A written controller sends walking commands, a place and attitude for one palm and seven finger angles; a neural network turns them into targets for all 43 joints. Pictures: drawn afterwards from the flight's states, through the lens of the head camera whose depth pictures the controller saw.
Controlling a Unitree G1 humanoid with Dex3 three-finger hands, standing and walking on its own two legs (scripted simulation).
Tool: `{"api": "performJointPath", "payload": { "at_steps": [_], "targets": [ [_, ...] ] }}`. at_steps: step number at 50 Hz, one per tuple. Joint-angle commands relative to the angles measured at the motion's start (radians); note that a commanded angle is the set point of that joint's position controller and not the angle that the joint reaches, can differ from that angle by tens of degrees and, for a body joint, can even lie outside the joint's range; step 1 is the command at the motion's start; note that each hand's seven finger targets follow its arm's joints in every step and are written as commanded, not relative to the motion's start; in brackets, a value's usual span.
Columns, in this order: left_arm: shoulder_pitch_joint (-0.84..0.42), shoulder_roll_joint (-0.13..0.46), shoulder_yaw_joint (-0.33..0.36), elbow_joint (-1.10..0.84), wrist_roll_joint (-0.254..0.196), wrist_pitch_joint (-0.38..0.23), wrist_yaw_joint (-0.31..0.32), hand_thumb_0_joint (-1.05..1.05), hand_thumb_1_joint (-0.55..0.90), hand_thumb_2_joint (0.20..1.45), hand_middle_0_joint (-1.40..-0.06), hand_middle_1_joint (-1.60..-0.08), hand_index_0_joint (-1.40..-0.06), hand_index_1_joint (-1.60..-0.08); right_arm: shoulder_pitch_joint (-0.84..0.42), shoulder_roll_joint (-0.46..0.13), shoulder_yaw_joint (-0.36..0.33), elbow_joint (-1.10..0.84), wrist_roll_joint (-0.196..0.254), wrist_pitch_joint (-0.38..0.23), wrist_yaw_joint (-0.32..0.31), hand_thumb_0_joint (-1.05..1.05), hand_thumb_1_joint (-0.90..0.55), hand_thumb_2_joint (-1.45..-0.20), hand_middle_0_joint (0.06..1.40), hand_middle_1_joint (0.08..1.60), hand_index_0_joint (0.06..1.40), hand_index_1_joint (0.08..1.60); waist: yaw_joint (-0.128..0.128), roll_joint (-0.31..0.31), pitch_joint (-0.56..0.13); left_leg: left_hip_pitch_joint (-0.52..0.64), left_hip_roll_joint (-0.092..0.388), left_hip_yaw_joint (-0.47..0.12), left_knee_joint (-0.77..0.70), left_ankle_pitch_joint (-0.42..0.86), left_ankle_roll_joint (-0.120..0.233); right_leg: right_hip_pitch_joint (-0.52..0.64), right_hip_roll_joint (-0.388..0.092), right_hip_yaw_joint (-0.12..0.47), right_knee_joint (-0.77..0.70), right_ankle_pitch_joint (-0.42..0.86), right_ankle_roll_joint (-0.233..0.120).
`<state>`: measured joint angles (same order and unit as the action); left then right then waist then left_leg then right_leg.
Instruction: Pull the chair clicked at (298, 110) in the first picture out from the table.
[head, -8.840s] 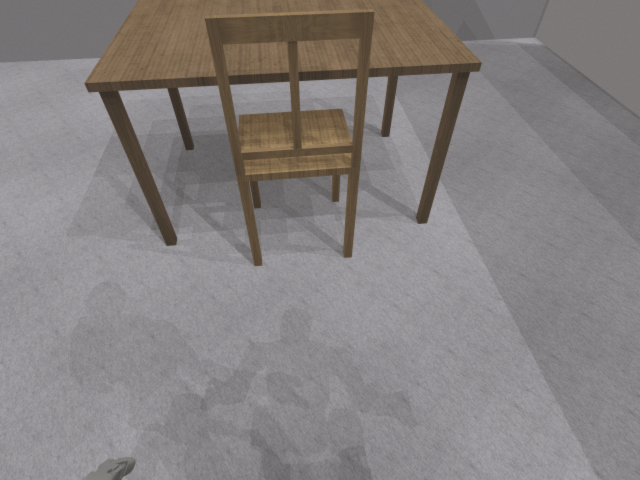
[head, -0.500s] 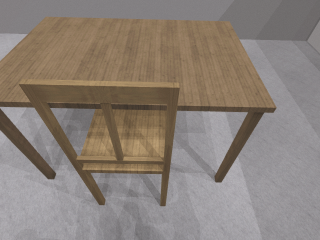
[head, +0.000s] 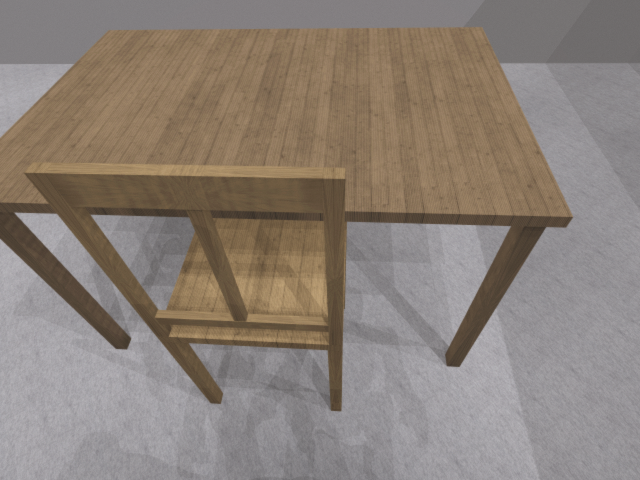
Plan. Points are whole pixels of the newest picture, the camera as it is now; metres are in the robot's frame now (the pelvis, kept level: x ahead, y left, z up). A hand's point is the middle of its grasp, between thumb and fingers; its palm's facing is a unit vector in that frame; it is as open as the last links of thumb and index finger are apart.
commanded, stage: come to a stop and stand still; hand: left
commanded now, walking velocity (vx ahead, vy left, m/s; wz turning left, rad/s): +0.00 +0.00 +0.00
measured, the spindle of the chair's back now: (222, 271) +0.43 +0.20 -0.05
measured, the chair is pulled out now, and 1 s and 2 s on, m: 0.00 0.00 0.00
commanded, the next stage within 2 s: look again from close up in 0.76 s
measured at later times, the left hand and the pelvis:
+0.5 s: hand out of the picture -0.01 +0.20 -0.16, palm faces +0.00 -0.97 -0.23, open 7.3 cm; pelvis -0.02 +0.01 +0.00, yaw +0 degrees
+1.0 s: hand out of the picture +0.01 +0.19 -0.17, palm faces +0.01 -0.98 -0.20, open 7.3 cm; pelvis +0.00 +0.01 +0.01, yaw -1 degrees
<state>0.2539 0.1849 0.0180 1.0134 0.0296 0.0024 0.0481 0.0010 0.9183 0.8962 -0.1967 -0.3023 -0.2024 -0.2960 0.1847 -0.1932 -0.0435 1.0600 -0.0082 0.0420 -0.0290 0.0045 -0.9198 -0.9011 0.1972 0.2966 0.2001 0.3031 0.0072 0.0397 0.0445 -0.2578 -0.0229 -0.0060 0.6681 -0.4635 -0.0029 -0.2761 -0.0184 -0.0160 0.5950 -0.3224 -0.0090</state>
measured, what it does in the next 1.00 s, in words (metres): stands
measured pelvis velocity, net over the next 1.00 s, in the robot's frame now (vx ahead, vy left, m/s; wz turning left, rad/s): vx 0.00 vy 0.01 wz -0.01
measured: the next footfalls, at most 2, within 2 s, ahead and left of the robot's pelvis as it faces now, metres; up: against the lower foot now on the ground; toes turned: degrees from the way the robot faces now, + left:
none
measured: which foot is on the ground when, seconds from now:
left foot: down 0.00-1.00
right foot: down 0.00-1.00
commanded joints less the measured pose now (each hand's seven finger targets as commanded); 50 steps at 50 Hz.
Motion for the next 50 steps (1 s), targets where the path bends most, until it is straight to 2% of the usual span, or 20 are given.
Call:
{"api": "performJointPath", "payload": {
  "at_steps": [1, 2, 4, 6, 7, 8, 11, 15, 16, 17, 18, 19, 20, 22, 24, 29, 34, 39, 41, 50],
  "targets": [
    [0.030, 0.158, 0.021, -0.044, -0.002, -0.018, 0.004, 0.000, 0.900, 0.900, -0.200, -0.300, -0.200, -0.300, 0.089, -0.037, -0.004, -0.010, 0.010, -0.021, 0.004, 0.000, -0.900, -0.900, 0.200, 0.300, 0.200, 0.300, -0.021, -0.250, -0.036, -0.010, 0.028, 0.001, -0.018, 0.017, -0.012, 0.071, -0.220, 0.227, -0.187, 0.619, -0.172],
    [0.035, 0.165, 0.021, -0.041, -0.004, -0.018, 0.004, 0.000, 0.900, 0.900, -0.200, -0.300, -0.200, -0.300, 0.106, -0.035, -0.002, -0.002, 0.014, -0.026, 0.003, 0.000, -0.900, -0.900, 0.200, 0.300, 0.200, 0.300, -0.024, -0.231, -0.071, 0.027, 0.027, 0.011, -0.122, 0.072, -0.015, 0.103, -0.214, 0.209, -0.151, 0.650, -0.158],
    [0.028, 0.156, 0.019, -0.040, -0.015, -0.015, 0.004, 0.000, 0.900, 0.900, -0.200, -0.300, -0.200, -0.300, 0.118, -0.034, 0.007, 0.020, 0.010, -0.038, 0.002, 0.000, -0.900, -0.900, 0.200, 0.300, 0.200, 0.300, -0.030, -0.132, -0.076, 0.139, 0.046, 0.002, -0.293, 0.290, -0.009, 0.069, -0.163, 0.166, -0.116, 0.551, -0.091],
    [0.038, 0.115, 0.009, -0.036, -0.021, -0.013, -0.001, 0.000, 0.900, 0.900, -0.200, -0.300, -0.200, -0.300, 0.082, -0.070, 0.012, 0.020, 0.000, -0.051, -0.001, 0.000, -0.900, -0.900, 0.200, 0.300, 0.200, 0.300, 0.000, 0.003, -0.080, 0.160, 0.133, -0.059, -0.274, 0.584, 0.015, 0.061, -0.085, 0.100, -0.126, 0.425, -0.021],
    [0.047, 0.111, 0.005, -0.026, -0.017, -0.010, -0.001, 0.000, 0.900, 0.900, -0.200, -0.300, -0.200, -0.300, 0.060, -0.070, 0.015, 0.023, 0.003, -0.048, 0.004, 0.000, -0.900, -0.900, 0.200, 0.300, 0.200, 0.300, 0.009, 0.016, -0.068, 0.134, 0.143, -0.064, -0.282, 0.553, 0.019, 0.076, -0.082, 0.094, -0.165, 0.327, -0.008],
    [0.050, 0.114, 0.004, -0.015, -0.016, -0.007, -0.002, 0.000, 0.900, 0.900, -0.200, -0.300, -0.200, -0.300, 0.047, -0.064, 0.017, 0.025, 0.004, -0.050, 0.006, 0.000, -0.900, -0.900, 0.200, 0.300, 0.200, 0.300, 0.015, 0.074, -0.039, 0.106, 0.140, -0.075, -0.305, 0.523, 0.022, 0.091, -0.077, 0.101, -0.185, 0.271, -0.004],
    [0.071, 0.108, 0.001, 0.010, -0.014, -0.011, -0.004, 0.000, 0.900, 0.900, -0.200, -0.300, -0.200, -0.300, 0.068, -0.057, 0.024, 0.039, 0.005, -0.051, 0.005, 0.000, -0.900, -0.900, 0.200, 0.300, 0.200, 0.300, 0.012, 0.008, 0.004, 0.090, 0.126, -0.072, -0.321, 0.407, 0.017, 0.083, -0.084, 0.110, -0.234, 0.222, -0.008],
    [0.080, 0.108, -0.001, 0.017, -0.015, -0.011, -0.008, 0.000, 0.900, 0.900, -0.200, -0.300, -0.200, -0.300, 0.109, -0.054, 0.027, 0.052, 0.004, -0.049, 0.007, 0.000, -0.900, -0.900, 0.200, 0.300, 0.200, 0.300, 0.007, -0.027, 0.039, 0.072, 0.113, -0.066, -0.343, 0.290, 0.018, 0.051, -0.082, 0.116, -0.281, 0.089, -0.009],
    [0.131, 0.115, -0.005, 0.052, -0.008, -0.038, 0.027, 0.000, 0.900, 0.900, -0.200, -0.300, -0.200, -0.300, 0.013, -0.089, 0.026, -0.034, 0.006, -0.066, 0.010, 0.000, -0.900, -0.900, 0.200, 0.300, 0.200, 0.300, 0.027, -0.023, 0.086, -0.014, 0.111, -0.008, -0.148, 0.315, -0.006, 0.048, -0.134, 0.127, -0.223, 0.449, -0.002],
    [0.080, 0.158, 0.000, 0.005, -0.016, -0.046, 0.018, 0.000, 0.900, 0.900, -0.200, -0.300, -0.200, -0.300, 0.095, -0.036, 0.030, -0.059, 0.000, -0.056, 0.014, 0.000, -0.900, -0.900, 0.200, 0.300, 0.200, 0.300, -0.029, -0.032, -0.020, 0.009, 0.066, -0.025, -0.170, 0.143, -0.002, 0.060, -0.170, 0.184, -0.238, 0.210, -0.048],
    [0.034, 0.167, 0.001, -0.016, -0.016, -0.043, 0.002, 0.000, 0.900, 0.900, -0.200, -0.300, -0.200, -0.300, 0.098, -0.046, 0.028, -0.047, -0.013, -0.052, 0.019, 0.000, -0.900, -0.900, 0.200, 0.300, 0.200, 0.300, -0.025, 0.044, -0.021, 0.043, 0.054, -0.013, -0.204, 0.170, 0.004, 0.024, -0.150, 0.169, -0.224, 0.075, -0.073],
    [0.030, 0.151, 0.001, -0.022, -0.017, -0.042, -0.001, 0.000, 0.900, 0.900, -0.200, -0.300, -0.200, -0.300, 0.125, -0.052, 0.027, -0.055, -0.013, -0.057, 0.018, 0.000, -0.900, -0.900, 0.200, 0.300, 0.200, 0.300, -0.031, 0.000, -0.048, 0.034, 0.068, -0.031, -0.199, 0.167, 0.011, 0.003, -0.124, 0.150, -0.224, -0.061, -0.065],
    [0.023, 0.134, 0.000, -0.027, -0.015, -0.038, -0.003, 0.000, 0.900, 0.900, -0.200, -0.300, -0.200, -0.300, 0.145, -0.061, 0.026, -0.061, -0.013, -0.061, 0.018, 0.000, -0.900, -0.900, 0.200, 0.300, 0.200, 0.300, -0.037, 0.000, -0.031, 0.007, 0.078, -0.051, -0.210, 0.171, 0.018, -0.020, -0.105, 0.130, -0.210, -0.097, -0.057],
    [0.032, 0.114, -0.008, -0.025, -0.016, -0.032, -0.007, 0.000, 0.900, 0.900, -0.200, -0.300, -0.200, -0.300, 0.137, -0.064, 0.028, -0.071, -0.009, -0.065, 0.017, 0.000, -0.900, -0.900, 0.200, 0.300, 0.200, 0.300, -0.026, -0.015, 0.004, -0.029, 0.094, -0.085, -0.258, 0.175, 0.033, -0.013, -0.077, 0.112, -0.194, -0.076, -0.043],
    [0.037, 0.103, -0.008, -0.025, -0.015, -0.024, -0.011, 0.000, 0.900, 0.900, -0.200, -0.300, -0.200, -0.300, 0.135, -0.077, 0.027, -0.081, -0.010, -0.065, 0.016, 0.000, -0.900, -0.900, 0.200, 0.300, 0.200, 0.300, -0.018, -0.050, 0.036, -0.073, 0.101, -0.108, -0.297, 0.100, 0.042, -0.014, -0.062, 0.096, -0.178, -0.099, -0.035],
    [0.066, 0.089, -0.009, -0.016, -0.014, -0.019, -0.013, 0.000, 0.900, 0.900, -0.200, -0.300, -0.200, -0.300, 0.133, -0.090, 0.027, -0.076, -0.008, -0.073, 0.014, 0.000, -0.900, -0.900, 0.200, 0.300, 0.200, 0.300, -0.003, -0.028, 0.064, -0.105, 0.115, -0.137, -0.361, 0.050, 0.053, 0.009, -0.048, 0.078, -0.146, -0.024, -0.026],
    [0.075, 0.086, -0.008, -0.007, -0.014, -0.021, -0.012, 0.000, 0.900, 0.900, -0.200, -0.300, -0.200, -0.300, 0.140, -0.088, 0.029, -0.060, -0.006, -0.079, 0.012, 0.000, -0.900, -0.900, 0.200, 0.300, 0.200, 0.300, 0.001, -0.050, 0.038, -0.071, 0.113, -0.127, -0.360, 0.114, 0.055, 0.030, -0.055, 0.078, -0.146, 0.039, -0.022],
    [0.078, 0.087, -0.009, 0.004, -0.015, -0.026, -0.010, 0.000, 0.900, 0.900, -0.200, -0.300, -0.200, -0.300, 0.144, -0.079, 0.032, -0.039, -0.003, -0.086, 0.009, 0.000, -0.900, -0.900, 0.200, 0.300, 0.200, 0.300, -0.002, -0.064, -0.009, 0.009, 0.106, -0.093, -0.316, 0.281, 0.052, 0.046, -0.071, 0.085, -0.151, 0.139, -0.020],
    [0.076, 0.089, -0.008, 0.009, -0.017, -0.027, -0.009, 0.000, 0.900, 0.900, -0.200, -0.300, -0.200, -0.300, 0.145, -0.078, 0.035, -0.029, -0.001, -0.088, 0.006, 0.000, -0.900, -0.900, 0.200, 0.300, 0.200, 0.300, -0.005, -0.045, -0.028, 0.037, 0.104, -0.081, -0.296, 0.349, 0.048, 0.060, -0.077, 0.088, -0.148, 0.186, -0.020],
    [0.076, 0.094, -0.010, 0.031, -0.018, -0.028, -0.007, 0.000, 0.900, 0.900, -0.200, -0.300, -0.200, -0.300, 0.119, -0.073, 0.037, -0.005, 0.000, -0.085, 0.000, 0.000, -0.900, -0.900, 0.200, 0.300, 0.200, 0.300, -0.003, -0.026, -0.022, 0.081, 0.106, -0.057, -0.274, 0.441, 0.038, 0.074, -0.086, 0.090, -0.156, 0.289, -0.022]
  ]
}}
